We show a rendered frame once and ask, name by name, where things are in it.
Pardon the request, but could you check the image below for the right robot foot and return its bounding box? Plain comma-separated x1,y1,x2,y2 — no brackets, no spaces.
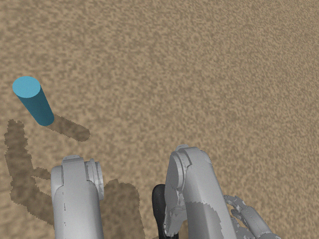
152,184,179,239

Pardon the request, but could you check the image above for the right robot hand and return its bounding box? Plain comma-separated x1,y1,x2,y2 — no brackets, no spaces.
224,195,272,239

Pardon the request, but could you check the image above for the can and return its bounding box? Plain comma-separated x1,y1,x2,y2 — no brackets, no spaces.
12,76,54,126

